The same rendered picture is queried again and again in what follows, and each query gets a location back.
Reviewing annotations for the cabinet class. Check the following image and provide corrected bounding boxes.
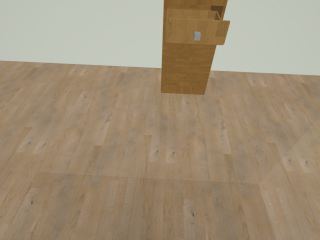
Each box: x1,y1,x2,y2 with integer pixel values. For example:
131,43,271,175
161,0,228,95

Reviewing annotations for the drawer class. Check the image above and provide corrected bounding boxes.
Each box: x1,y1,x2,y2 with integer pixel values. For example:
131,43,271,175
165,9,230,45

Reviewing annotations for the handle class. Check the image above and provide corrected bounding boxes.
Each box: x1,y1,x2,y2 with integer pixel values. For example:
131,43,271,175
193,31,201,41

